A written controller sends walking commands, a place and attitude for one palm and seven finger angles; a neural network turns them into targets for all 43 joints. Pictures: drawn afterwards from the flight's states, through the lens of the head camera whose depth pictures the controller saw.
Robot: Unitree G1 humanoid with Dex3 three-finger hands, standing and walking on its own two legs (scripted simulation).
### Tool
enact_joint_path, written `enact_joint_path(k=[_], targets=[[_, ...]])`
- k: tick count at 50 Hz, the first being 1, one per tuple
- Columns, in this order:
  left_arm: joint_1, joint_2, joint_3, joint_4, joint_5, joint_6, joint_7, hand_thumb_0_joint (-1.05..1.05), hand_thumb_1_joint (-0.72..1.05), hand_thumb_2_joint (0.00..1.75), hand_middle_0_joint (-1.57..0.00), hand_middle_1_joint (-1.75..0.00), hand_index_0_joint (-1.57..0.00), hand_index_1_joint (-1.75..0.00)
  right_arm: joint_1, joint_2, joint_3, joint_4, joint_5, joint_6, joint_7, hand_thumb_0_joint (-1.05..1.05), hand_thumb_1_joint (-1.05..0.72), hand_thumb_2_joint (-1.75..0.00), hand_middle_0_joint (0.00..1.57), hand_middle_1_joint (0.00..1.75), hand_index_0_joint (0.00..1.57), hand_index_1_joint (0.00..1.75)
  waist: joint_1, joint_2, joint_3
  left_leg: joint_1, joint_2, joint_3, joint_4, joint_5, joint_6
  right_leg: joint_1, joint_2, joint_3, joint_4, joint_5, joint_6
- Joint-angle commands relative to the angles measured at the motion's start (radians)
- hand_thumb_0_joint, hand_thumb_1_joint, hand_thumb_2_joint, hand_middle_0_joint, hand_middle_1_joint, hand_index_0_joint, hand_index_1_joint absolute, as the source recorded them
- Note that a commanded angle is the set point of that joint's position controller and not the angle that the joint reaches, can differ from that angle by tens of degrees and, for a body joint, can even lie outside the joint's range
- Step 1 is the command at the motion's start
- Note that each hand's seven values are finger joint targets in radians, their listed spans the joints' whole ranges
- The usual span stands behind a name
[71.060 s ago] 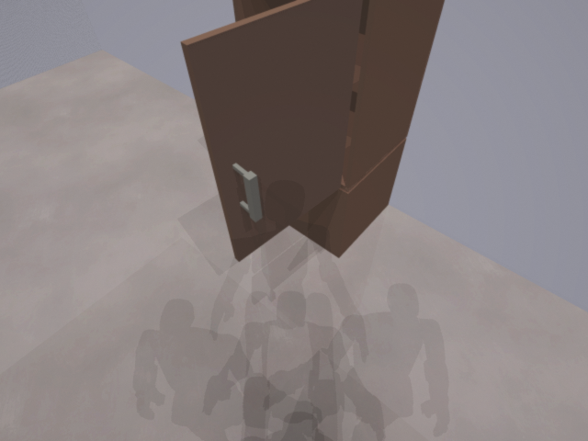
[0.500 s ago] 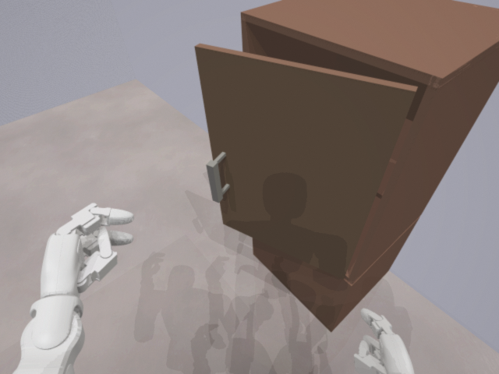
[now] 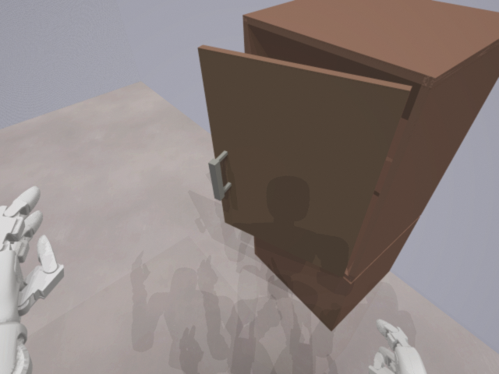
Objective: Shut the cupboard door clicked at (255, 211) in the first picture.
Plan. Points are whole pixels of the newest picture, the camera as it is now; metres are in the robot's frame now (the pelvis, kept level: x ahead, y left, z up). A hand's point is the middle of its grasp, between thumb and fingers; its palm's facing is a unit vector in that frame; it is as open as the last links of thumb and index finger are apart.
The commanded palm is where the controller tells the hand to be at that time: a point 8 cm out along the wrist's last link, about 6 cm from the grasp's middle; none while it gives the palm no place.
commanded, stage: draw the hand back to the body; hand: left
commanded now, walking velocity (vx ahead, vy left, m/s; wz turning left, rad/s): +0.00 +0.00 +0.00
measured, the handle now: (221, 175) +0.62 +0.17 -0.08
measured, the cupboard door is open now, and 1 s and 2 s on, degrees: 19 19 19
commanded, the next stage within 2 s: step back with the hand held close in 0.12 s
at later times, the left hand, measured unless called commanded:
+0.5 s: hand (54, 270) +0.19 +0.27 +0.15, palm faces +0.41 -0.78 -0.47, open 7.4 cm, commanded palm +0.13 +0.31 +0.17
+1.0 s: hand (17, 317) +0.13 +0.28 +0.15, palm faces +0.49 -0.76 -0.43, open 7.4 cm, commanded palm +0.06 +0.31 +0.17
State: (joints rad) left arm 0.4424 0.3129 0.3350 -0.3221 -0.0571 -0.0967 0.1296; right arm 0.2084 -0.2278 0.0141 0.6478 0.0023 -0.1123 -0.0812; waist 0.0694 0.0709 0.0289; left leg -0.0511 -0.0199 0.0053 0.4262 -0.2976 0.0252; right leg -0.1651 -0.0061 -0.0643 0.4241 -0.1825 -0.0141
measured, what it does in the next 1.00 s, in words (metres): shifts its weight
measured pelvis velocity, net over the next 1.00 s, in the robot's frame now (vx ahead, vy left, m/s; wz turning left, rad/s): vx -0.08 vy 0.01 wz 0.00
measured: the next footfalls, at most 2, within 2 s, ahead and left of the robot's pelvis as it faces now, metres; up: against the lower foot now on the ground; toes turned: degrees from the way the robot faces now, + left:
right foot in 1.98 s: -0.28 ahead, -0.09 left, +0.00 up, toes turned -8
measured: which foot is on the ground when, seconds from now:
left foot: down 0.00-1.00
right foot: down 0.00-1.00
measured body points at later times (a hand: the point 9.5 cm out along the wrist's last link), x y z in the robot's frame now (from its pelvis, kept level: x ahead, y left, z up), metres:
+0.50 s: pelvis -0.01 +0.01 -0.01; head +0.00 +0.00 +0.44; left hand +0.16 +0.31 +0.17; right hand +0.15 -0.24 -0.09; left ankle -0.04 +0.10 -0.74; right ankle +0.04 -0.11 -0.74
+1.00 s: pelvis -0.08 +0.01 -0.03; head -0.08 +0.02 +0.42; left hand +0.09 +0.31 +0.18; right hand +0.07 -0.24 -0.10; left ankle -0.04 +0.10 -0.74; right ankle +0.04 -0.11 -0.74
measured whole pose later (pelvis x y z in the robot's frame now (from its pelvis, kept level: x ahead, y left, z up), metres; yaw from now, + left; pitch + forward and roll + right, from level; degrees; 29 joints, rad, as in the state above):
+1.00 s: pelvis -0.08 +0.01 -0.03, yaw +0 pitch -1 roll +0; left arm 0.47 0.38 0.44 -0.47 0.00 -0.21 0.17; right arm 0.26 -0.23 0.01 0.56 0.00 -0.04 -0.08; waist -0.01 -0.02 0.01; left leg -0.39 -0.02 0.03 0.75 -0.35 0.05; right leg -0.47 -0.03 -0.05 0.65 -0.16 -0.01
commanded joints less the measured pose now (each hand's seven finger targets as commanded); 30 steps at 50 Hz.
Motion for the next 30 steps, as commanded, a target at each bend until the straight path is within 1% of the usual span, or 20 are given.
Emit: enact_joint_path(k=[1,2,3,6,7,12,13,14,15,16,17,18,20,21,22,24,26,27,28,30], targets=[[-0.117,0.249,0.14,-0.294,0.012,-0.091,0.027,0.0,0.9,0.9,-0.2,-0.3,-0.2,-0.3,-0.135,-0.09,-0.029,-0.165,0.0,-0.084,-0.016,0.0,-0.9,-0.9,0.2,0.3,0.2,0.3,-0.001,0.044,-0.112,-0.143,0.024,0.003,-0.091,0.182,-0.013,0.157,-0.019,0.034,-0.048,0.036,-0.002],[-0.098,0.268,0.159,-0.269,0.011,-0.087,0.029,0.0,0.9,0.9,-0.2,-0.3,-0.2,-0.3,-0.134,-0.094,-0.029,-0.16,0.0,-0.086,-0.018,0.0,-0.9,-0.9,0.2,0.3,0.2,0.3,0.002,0.03,-0.09,-0.157,0.027,-0.001,-0.094,0.168,-0.014,0.155,-0.019,0.037,-0.056,0.021,-0.003],[-0.106,0.246,0.141,-0.284,0.01,-0.09,0.027,0.0,0.9,0.9,-0.2,-0.3,-0.2,-0.3,-0.138,-0.087,-0.027,-0.163,0.001,-0.088,-0.017,0.0,-0.9,-0.9,0.2,0.3,0.2,0.3,-0.002,0.028,-0.083,-0.157,0.026,0.004,-0.095,0.164,-0.013,0.152,-0.02,0.04,-0.057,0.019,-0.002],[-0.094,0.233,0.142,-0.239,0.009,-0.089,0.024,0.0,0.9,0.9,-0.2,-0.3,-0.2,-0.3,-0.133,-0.085,-0.027,-0.156,0.002,-0.088,-0.015,0.0,-0.9,-0.9,0.2,0.3,0.2,0.3,-0.005,0.029,-0.022,-0.173,0.029,0.005,-0.102,0.155,-0.018,0.122,-0.015,0.036,-0.065,0.005,-0.003],[-0.078,0.232,0.145,-0.204,0.007,-0.085,0.021,0.0,0.9,0.9,-0.2,-0.3,-0.2,-0.3,-0.133,-0.089,-0.028,-0.151,0.004,-0.086,-0.015,0.0,-0.9,-0.9,0.2,0.3,0.2,0.3,-0.004,0.001,0.007,-0.182,0.031,0.003,-0.103,0.146,-0.017,0.113,-0.013,0.037,-0.076,-0.01,-0.004],[-0.055,0.208,0.132,-0.176,0.0,-0.086,0.007,0.0,0.9,0.9,-0.2,-0.3,-0.2,-0.3,-0.121,-0.095,-0.038,-0.152,0.006,-0.079,-0.01,0.0,-0.9,-0.9,0.2,0.3,0.2,0.3,-0.006,-0.027,-0.019,-0.165,0.035,0.012,-0.103,0.163,-0.011,0.117,-0.015,0.04,-0.075,0.004,0.002],[-0.148,0.301,0.224,-0.235,0.011,-0.122,0.018,0.0,0.9,0.9,-0.2,-0.3,-0.2,-0.3,-0.108,-0.148,-0.058,-0.189,0.005,-0.052,-0.008,0.0,-0.9,-0.9,0.2,0.3,0.2,0.3,-0.06,-0.04,0.014,-0.253,0.056,-0.027,-0.039,0.069,0.006,0.038,-0.075,0.174,-0.114,0.013,-0.016],[-0.054,0.242,0.186,-0.176,0.016,-0.128,0.015,0.0,0.9,0.9,-0.2,-0.3,-0.2,-0.3,-0.09,-0.13,-0.059,-0.176,-0.001,-0.036,-0.006,0.0,-0.9,-0.9,0.2,0.3,0.2,0.3,-0.065,-0.103,-0.024,-0.23,0.047,-0.032,0.019,0.047,0.008,0.01,-0.123,0.207,-0.131,0.0,-0.034],[-0.041,0.219,0.156,-0.199,0.023,-0.131,0.017,0.0,0.9,0.9,-0.2,-0.3,-0.2,-0.3,-0.09,-0.123,-0.058,-0.181,-0.005,-0.025,-0.002,0.0,-0.9,-0.9,0.2,0.3,0.2,0.3,-0.068,-0.13,-0.05,-0.213,0.039,-0.033,0.058,0.046,0.007,0.0,-0.153,0.238,-0.143,0.001,-0.048],[-0.036,0.226,0.157,-0.221,0.026,-0.135,0.024,0.0,0.9,0.9,-0.2,-0.3,-0.2,-0.3,-0.085,-0.118,-0.058,-0.186,-0.003,-0.016,0.0,0.0,-0.9,-0.9,0.2,0.3,0.2,0.3,-0.073,-0.147,-0.079,-0.214,0.037,-0.033,0.091,0.04,0.004,-0.006,-0.183,0.253,-0.141,-0.005,-0.061],[-0.03,0.246,0.179,-0.251,0.025,-0.143,0.03,0.0,0.9,0.9,-0.2,-0.3,-0.2,-0.3,-0.095,-0.116,-0.059,-0.189,-0.006,-0.01,-0.004,0.0,-0.9,-0.9,0.2,0.3,0.2,0.3,-0.069,-0.127,-0.108,-0.226,0.034,-0.037,0.106,0.058,0.001,0.014,-0.203,0.248,-0.117,0.062,-0.075],[0.013,0.239,0.177,-0.251,0.023,-0.143,0.037,0.0,0.9,0.9,-0.2,-0.3,-0.2,-0.3,-0.075,-0.11,-0.058,-0.193,-0.004,0.001,-0.006,0.0,-0.9,-0.9,0.2,0.3,0.2,0.3,-0.076,-0.124,-0.147,-0.235,0.042,-0.05,0.106,0.081,-0.004,0.04,-0.215,0.237,-0.082,0.11,-0.087],[0.054,0.264,0.199,-0.297,0.014,-0.146,0.044,0.0,0.9,0.9,-0.2,-0.3,-0.2,-0.3,-0.079,-0.119,-0.061,-0.205,0.009,0.012,-0.002,0.0,-0.9,-0.9,0.2,0.3,0.2,0.3,-0.077,-0.068,-0.206,-0.22,0.057,-0.05,0.065,0.167,-0.007,0.056,-0.196,0.191,-0.008,0.184,-0.073],[0.069,0.277,0.211,-0.328,0.01,-0.148,0.048,0.0,0.9,0.9,-0.2,-0.3,-0.2,-0.3,-0.085,-0.125,-0.063,-0.215,0.011,0.016,-0.005,0.0,-0.9,-0.9,0.2,0.3,0.2,0.3,-0.076,-0.039,-0.22,-0.222,0.072,-0.063,0.041,0.239,-0.006,0.06,-0.163,0.159,0.039,0.227,-0.055],[0.078,0.306,0.24,-0.354,0.008,-0.15,0.051,0.0,0.9,0.9,-0.2,-0.3,-0.2,-0.3,-0.097,-0.132,-0.064,-0.22,0.008,0.02,-0.011,0.0,-0.9,-0.9,0.2,0.3,0.2,0.3,-0.071,0.02,-0.227,-0.235,0.091,-0.084,0.019,0.33,-0.01,0.07,-0.133,0.126,0.095,0.28,-0.04],[0.086,0.308,0.249,-0.381,0.005,-0.148,0.052,0.0,0.9,0.9,-0.2,-0.3,-0.2,-0.3,-0.104,-0.129,-0.063,-0.239,0.005,0.033,-0.018,0.0,-0.9,-0.9,0.2,0.3,0.2,0.3,-0.062,0.052,-0.233,-0.286,0.125,-0.114,0.001,0.485,-0.015,0.103,-0.074,0.079,0.173,0.351,-0.006],[0.085,0.313,0.259,-0.369,0.002,-0.143,0.05,0.0,0.9,0.9,-0.2,-0.3,-0.2,-0.3,-0.094,-0.131,-0.068,-0.244,0.004,0.044,-0.022,0.0,-0.9,-0.9,0.2,0.3,0.2,0.3,-0.063,0.014,-0.227,-0.331,0.132,-0.105,0.018,0.502,-0.013,0.124,-0.068,0.087,0.189,0.387,0.0],[0.075,0.321,0.265,-0.369,0.003,-0.139,0.048,0.0,0.9,0.9,-0.2,-0.3,-0.2,-0.3,-0.095,-0.137,-0.07,-0.242,0.003,0.046,-0.024,0.0,-0.9,-0.9,0.2,0.3,0.2,0.3,-0.064,0.017,-0.221,-0.344,0.128,-0.109,0.024,0.51,-0.021,0.122,-0.073,0.095,0.199,0.407,-0.006],[0.076,0.303,0.251,-0.355,0.002,-0.137,0.047,0.0,0.9,0.9,-0.2,-0.3,-0.2,-0.3,-0.085,-0.135,-0.069,-0.245,0.002,0.048,-0.024,0.0,-0.9,-0.9,0.2,0.3,0.2,0.3,-0.068,0.007,-0.211,-0.363,0.133,-0.111,0.025,0.496,-0.023,0.119,-0.075,0.099,0.211,0.394,-0.006],[0.077,0.282,0.235,-0.323,0.004,-0.133,0.044,0.0,0.9,0.9,-0.2,-0.3,-0.2,-0.3,-0.077,-0.143,-0.071,-0.245,0.003,0.051,-0.022,0.0,-0.9,-0.9,0.2,0.3,0.2,0.3,-0.07,0.003,-0.185,-0.413,0.146,-0.114,0.004,0.371,-0.003,0.11,-0.064,0.105,0.215,0.326,0.002]])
